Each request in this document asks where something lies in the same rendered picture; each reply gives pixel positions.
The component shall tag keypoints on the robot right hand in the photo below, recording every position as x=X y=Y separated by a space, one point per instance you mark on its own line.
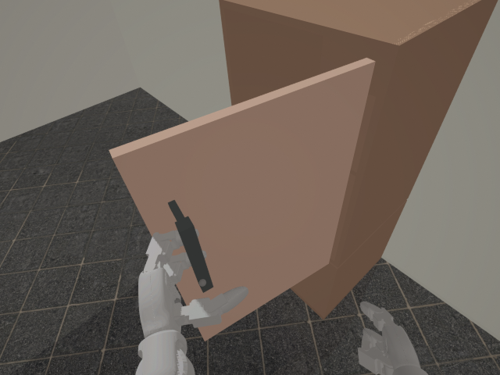
x=391 y=350

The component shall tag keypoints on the robot left forearm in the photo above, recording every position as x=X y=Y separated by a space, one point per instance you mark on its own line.
x=164 y=353

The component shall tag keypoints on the robot left hand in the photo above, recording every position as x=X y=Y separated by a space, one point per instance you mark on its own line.
x=157 y=291

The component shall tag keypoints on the handle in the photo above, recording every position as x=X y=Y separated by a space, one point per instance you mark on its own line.
x=191 y=244

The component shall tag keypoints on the cupboard door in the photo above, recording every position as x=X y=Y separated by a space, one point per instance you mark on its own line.
x=263 y=182

